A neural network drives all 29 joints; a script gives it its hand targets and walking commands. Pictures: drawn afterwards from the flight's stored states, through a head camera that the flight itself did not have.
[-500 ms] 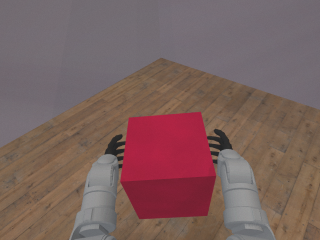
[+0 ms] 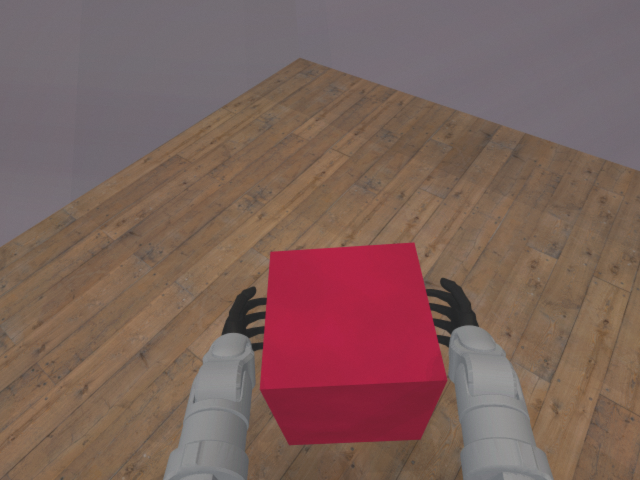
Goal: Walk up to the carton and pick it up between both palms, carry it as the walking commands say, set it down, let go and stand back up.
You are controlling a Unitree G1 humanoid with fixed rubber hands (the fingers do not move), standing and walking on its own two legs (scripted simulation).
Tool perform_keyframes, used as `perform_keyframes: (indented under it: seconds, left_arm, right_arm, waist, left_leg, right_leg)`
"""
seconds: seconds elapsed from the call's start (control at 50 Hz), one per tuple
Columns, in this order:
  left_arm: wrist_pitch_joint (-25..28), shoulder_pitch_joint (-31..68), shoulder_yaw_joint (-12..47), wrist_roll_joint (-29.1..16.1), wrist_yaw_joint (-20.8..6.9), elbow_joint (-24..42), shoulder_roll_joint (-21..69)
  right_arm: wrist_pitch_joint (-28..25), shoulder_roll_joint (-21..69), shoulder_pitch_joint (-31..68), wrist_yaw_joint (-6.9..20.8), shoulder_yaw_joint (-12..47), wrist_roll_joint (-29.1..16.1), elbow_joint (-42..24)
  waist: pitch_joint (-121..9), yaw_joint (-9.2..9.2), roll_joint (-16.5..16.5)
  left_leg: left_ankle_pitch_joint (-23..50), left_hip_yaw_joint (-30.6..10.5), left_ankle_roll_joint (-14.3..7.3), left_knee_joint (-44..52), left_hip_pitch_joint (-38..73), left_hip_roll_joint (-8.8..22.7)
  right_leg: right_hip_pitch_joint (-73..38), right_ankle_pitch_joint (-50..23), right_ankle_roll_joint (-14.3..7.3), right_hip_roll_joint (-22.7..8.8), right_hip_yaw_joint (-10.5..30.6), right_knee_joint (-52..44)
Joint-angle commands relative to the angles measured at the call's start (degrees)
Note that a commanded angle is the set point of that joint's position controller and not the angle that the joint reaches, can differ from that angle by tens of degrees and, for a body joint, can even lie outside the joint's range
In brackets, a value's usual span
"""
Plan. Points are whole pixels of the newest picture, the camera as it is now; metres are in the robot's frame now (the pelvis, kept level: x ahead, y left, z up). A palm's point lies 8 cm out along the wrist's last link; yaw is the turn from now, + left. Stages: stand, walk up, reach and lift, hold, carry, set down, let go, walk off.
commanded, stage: set down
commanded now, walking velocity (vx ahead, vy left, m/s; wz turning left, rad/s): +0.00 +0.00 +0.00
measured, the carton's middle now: (348, 349) +0.31 -0.05 -0.10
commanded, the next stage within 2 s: none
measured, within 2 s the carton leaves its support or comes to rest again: neither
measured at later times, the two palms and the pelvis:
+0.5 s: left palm (253, 345) +0.34 +0.09 -0.10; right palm (445, 344) +0.30 -0.20 -0.10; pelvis -0.04 -0.02 -0.05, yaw +0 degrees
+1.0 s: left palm (265, 344) +0.38 +0.08 -0.19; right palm (434, 350) +0.32 -0.21 -0.18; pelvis -0.06 -0.01 -0.12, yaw +0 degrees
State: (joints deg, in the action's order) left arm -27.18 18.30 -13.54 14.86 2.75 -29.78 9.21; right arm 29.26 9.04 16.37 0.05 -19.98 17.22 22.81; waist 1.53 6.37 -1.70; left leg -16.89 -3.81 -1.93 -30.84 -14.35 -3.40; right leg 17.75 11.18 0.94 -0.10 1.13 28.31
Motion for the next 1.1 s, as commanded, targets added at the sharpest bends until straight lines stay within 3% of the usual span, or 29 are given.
perform_keyframes:
  seconds: [0.0,0.08,0.1,0.14,0.2,0.22,0.26,0.28,0.3,0.32,0.34,0.4,0.42,0.44,0.46,0.48,0.5,0.56,0.62,0.64,0.66,0.7,0.76,0.84,0.88,0.9,0.94,0.98,1.08]
  left_arm:
    - [6.3,29.9,26.1,-8.2,-12.7,-0.1,52.4]
    - [9.8,32.1,23.1,-7.2,-12.4,-1.5,50.4]
    - [10.8,31.1,25.0,-6.7,-12.2,-2.4,52.0]
    - [12.9,36.9,24.1,-7.2,-12.6,-1.1,50.2]
    - [13.8,34.9,22.2,-5.3,-12.3,-5.2,50.4]
    - [14.1,38.6,23.8,-5.6,-12.4,-3.9,50.2]
    - [14.8,40.4,21.8,-6.0,-13.5,-5.8,49.2]
    - [15.1,43.3,21.5,-5.9,-14.2,-6.0,50.3]
    - [14.5,41.6,20.5,-4.4,-14.2,-7.7,49.5]
    - [15.1,44.5,20.8,-4.3,-14.5,-7.1,50.4]
    - [15.5,45.0,20.5,-5.0,-15.1,-7.7,49.9]
    - [15.9,46.5,21.0,-5.1,-15.3,-7.9,49.5]
    - [15.6,46.3,19.3,-4.9,-16.3,-9.2,49.4]
    - [16.4,48.1,23.1,-6.2,-16.0,-6.6,52.9]
    - [16.0,46.4,21.3,-5.3,-16.5,-8.1,50.8]
    - [15.9,46.1,22.6,-6.0,-16.2,-7.7,51.3]
    - [16.1,45.4,21.9,-5.6,-16.6,-8.8,51.8]
    - [16.6,53.0,24.4,-6.8,-16.4,-4.2,50.1]
    - [15.5,52.4,21.8,-6.3,-17.3,-8.5,48.5]
    - [15.2,52.7,21.0,-6.8,-17.3,-10.6,51.0]
    - [15.2,54.4,20.8,-5.3,-17.2,-10.3,50.2]
    - [14.5,53.8,18.4,-4.7,-17.5,-13.8,49.6]
    - [14.8,56.9,20.9,-6.8,-17.1,-9.2,49.6]
    - [14.5,61.0,23.0,-9.3,-17.0,-8.2,50.1]
    - [13.6,57.9,20.7,-9.2,-16.6,-13.7,52.2]
    - [13.3,58.9,20.9,-9.2,-15.8,-12.3,52.3]
    - [14.1,59.0,22.7,-9.5,-15.5,-10.8,53.1]
    - [14.8,62.3,21.7,-9.4,-14.7,-7.4,50.2]
    - [14.5,63.4,21.8,-9.8,-13.8,-8.9,49.2]
  right_arm:
    - [-5.3,46.5,29.7,11.7,29.4,-11.5,-1.0]
    - [-7.8,48.4,30.5,11.2,28.5,-9.5,3.6]
    - [-9.7,47.9,30.7,11.0,28.3,-8.4,2.7]
    - [-11.0,47.1,30.1,10.8,25.0,-6.5,5.0]
    - [-12.2,49.3,33.1,10.8,27.3,-8.2,7.2]
    - [-12.5,48.5,31.9,10.9,25.3,-6.1,8.1]
    - [-13.2,46.7,37.4,10.4,25.2,-6.4,7.3]
    - [-13.5,47.9,38.8,9.8,24.8,-5.2,7.8]
    - [-13.6,49.7,38.5,9.7,27.1,-5.9,6.9]
    - [-13.7,50.5,39.6,9.6,26.5,-5.6,7.3]
    - [-14.3,51.2,43.4,9.4,27.9,-6.6,6.5]
    - [-15.0,51.8,45.7,9.6,29.0,-8.4,4.9]
    - [-14.6,51.1,47.6,9.2,29.1,-7.3,3.9]
    - [-15.0,52.2,42.6,9.0,28.7,-6.7,6.7]
    - [-15.2,51.6,46.3,9.1,30.1,-6.9,1.6]
    - [-15.2,50.3,45.5,9.7,29.9,-7.8,4.1]
    - [-15.2,51.4,45.4,9.2,29.9,-6.1,3.8]
    - [-14.2,52.8,43.4,9.6,27.9,-6.5,8.8]
    - [-14.6,52.1,50.7,9.2,30.6,-8.2,3.8]
    - [-14.3,52.5,52.2,9.2,30.2,-7.1,3.9]
    - [-14.4,51.5,51.4,9.4,27.7,-6.5,6.9]
    - [-13.6,50.8,54.5,9.5,27.5,-6.1,6.0]
    - [-13.1,53.2,53.4,9.5,29.7,-8.5,7.1]
    - [-13.4,50.0,56.9,9.4,29.2,-8.1,4.0]
    - [-13.3,49.6,57.9,9.6,27.3,-7.8,5.7]
    - [-13.4,49.5,61.5,10.2,27.9,-9.2,4.7]
    - [-13.4,50.0,58.2,10.5,28.4,-9.2,5.6]
    - [-13.3,52.3,58.3,10.5,28.0,-9.5,7.6]
    - [-13.2,50.6,61.8,10.7,28.2,-10.4,6.0]
  waist:
    - [-24.7,-2.46,-3.1]
    - [-25.9,-2.79,1.5]
    - [-29.2,-0.75,-0.9]
    - [-28.9,0.63,2.0]
    - [-29.1,-3.32,0.1]
    - [-29.0,0.56,-0.2]
    - [-29.4,-1.18,0.6]
    - [-30.7,0.91,3.3]
    - [-31.4,-2.53,-0.1]
    - [-33.8,-1.17,1.8]
    - [-35.2,-3.06,2.0]
    - [-38.3,-2.78,-0.7]
    - [-39.8,-1.95,3.1]
    - [-42.0,-0.41,-0.7]
    - [-44.1,-0.81,3.1]
    - [-45.6,-2.72,-1.0]
    - [-45.2,-1.11,2.1]
    - [-43.9,0.11,0.2]
    - [-45.9,-2.97,-0.6]
    - [-46.7,-0.61,1.8]
    - [-41.4,-0.76,-2.0]
    - [-44.3,-0.79,0.5]
    - [-50.0,-2.01,-1.8]
    - [-54.3,1.12,0.6]
    - [-49.2,1.25,-0.7]
    - [-52.2,-0.63,-3.0]
    - [-54.7,1.94,-0.8]
    - [-57.3,-0.72,-2.2]
    - [-60.8,-0.43,-1.1]
  left_leg:
    - [19.9,-4.9,2.2,1.6,-5.5,-1.0]
    - [17.1,-4.1,0.8,-0.4,-11.6,-2.4]
    - [18.7,-4.5,1.3,-1.0,-8.5,-2.0]
    - [17.1,-3.9,1.5,-3.4,-12.4,-2.4]
    - [13.1,-2.9,0.9,-5.1,-18.2,-2.9]
    - [12.4,-3.4,1.1,-5.9,-17.4,-3.0]
    - [8.5,-2.2,1.0,-7.6,-22.0,-3.2]
    - [5.1,-1.6,0.8,-8.6,-23.5,-4.0]
    - [4.3,-0.7,0.5,-9.4,-25.2,-4.3]
    - [3.8,-1.8,0.0,-10.0,-26.5,-3.9]
    - [4.8,-0.7,0.3,-12.0,-29.1,-4.4]
    - [5.1,-0.5,-0.4,-14.0,-30.1,-5.0]
    - [4.7,0.0,-0.3,-15.5,-30.9,-4.9]
    - [7.6,-0.1,0.3,-15.6,-30.4,-5.5]
    - [7.8,0.0,-0.4,-16.9,-30.9,-5.5]
    - [8.6,0.6,0.4,-16.3,-31.8,-5.8]
    - [7.8,-0.5,0.4,-17.9,-33.9,-5.8]
    - [5.2,-0.6,0.4,-18.9,-35.7,-5.4]
    - [2.4,1.3,-0.1,-22.0,-43.4,-6.4]
    - [-1.8,0.3,-0.4,-21.6,-40.1,-6.8]
    - [-0.3,0.6,0.0,-22.8,-45.9,-6.8]
    - [-2.9,1.0,0.0,-23.7,-44.6,-6.9]
    - [-0.4,0.8,0.2,-26.8,-48.8,-6.9]
    - [-0.4,0.4,0.8,-29.6,-47.7,-7.0]
    - [0.2,0.2,1.1,-28.9,-46.4,-7.2]
    - [-0.9,0.0,1.4,-30.2,-46.2,-7.4]
    - [3.6,-0.4,1.1,-31.8,-47.2,-7.0]
    - [4.1,1.2,1.7,-33.5,-50.4,-7.7]
    - [4.3,0.4,1.1,-36.6,-51.1,-8.1]
  right_leg:
    - [-10.6,-18.2,-2.0,4.5,2.9,4.0]
    - [-10.1,-21.2,-1.4,4.7,3.4,7.3]
    - [-7.9,-20.4,-1.6,4.6,3.2,8.2]
    - [-3.3,-19.2,-1.3,5.6,2.9,9.6]
    - [-3.2,-16.5,-1.3,5.8,2.4,12.6]
    - [1.5,-14.7,-1.2,6.5,1.6,13.3]
    - [1.5,-12.8,-1.0,6.5,2.0,14.3]
    - [1.3,-10.3,-0.6,6.3,1.8,14.3]
    - [-0.2,-10.3,-1.2,5.5,2.7,14.6]
    - [0.2,-10.5,-0.7,6.4,1.7,16.1]
    - [0.3,-11.6,-0.5,5.8,2.7,16.6]
    - [3.9,-11.4,-0.5,6.6,1.6,19.1]
    - [3.3,-11.1,-0.2,6.1,2.1,19.2]
    - [1.9,-15.1,-1.0,6.2,2.3,19.9]
    - [3.6,-15.6,-0.2,6.5,1.6,21.0]
    - [3.0,-16.1,-1.1,7.1,1.6,21.2]
    - [5.0,-15.5,-0.5,7.2,1.7,22.5]
    - [9.3,-12.5,-0.7,7.6,0.9,23.6]
    - [7.2,-11.3,-0.5,6.5,3.4,25.6]
    - [10.2,-4.9,-0.3,7.2,2.0,25.8]
    - [14.5,-7.0,-0.8,7.3,2.6,26.5]
    - [15.6,-2.9,-0.2,7.3,1.7,27.0]
    - [13.7,-6.8,-0.4,7.5,2.9,30.9]
    - [18.5,-6.8,-0.4,8.4,1.1,33.4]
    - [24.6,-6.0,-0.3,8.5,-1.4,34.2]
    - [26.9,-3.2,-0.9,8.3,-1.0,35.4]
    - [27.1,-8.6,0.0,8.7,-1.7,37.1]
    - [26.3,-10.7,-0.4,9.0,-0.8,38.4]
    - [31.6,-8.6,0.3,8.6,-1.2,42.1]
